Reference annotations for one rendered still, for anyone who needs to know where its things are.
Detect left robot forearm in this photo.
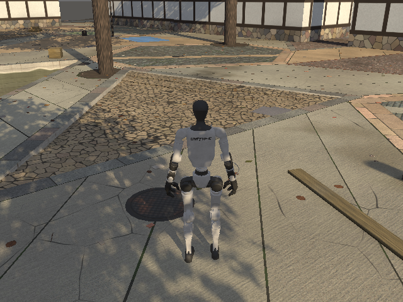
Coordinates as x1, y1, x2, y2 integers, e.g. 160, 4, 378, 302
166, 154, 178, 182

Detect left robot shin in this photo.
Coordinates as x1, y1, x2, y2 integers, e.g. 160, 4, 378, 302
183, 212, 193, 254

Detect right robot hand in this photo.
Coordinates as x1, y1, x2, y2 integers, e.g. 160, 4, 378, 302
223, 180, 238, 196

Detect left robot hand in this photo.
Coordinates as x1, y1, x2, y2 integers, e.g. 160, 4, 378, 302
165, 181, 179, 198

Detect robot left upper arm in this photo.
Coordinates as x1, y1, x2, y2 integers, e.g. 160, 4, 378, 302
172, 128, 188, 163

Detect robot right thigh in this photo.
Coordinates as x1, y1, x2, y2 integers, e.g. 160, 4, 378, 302
210, 176, 223, 221

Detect robot right upper arm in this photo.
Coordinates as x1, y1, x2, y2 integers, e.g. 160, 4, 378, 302
214, 127, 230, 162

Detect right robot forearm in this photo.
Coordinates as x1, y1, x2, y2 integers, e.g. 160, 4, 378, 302
224, 153, 236, 181

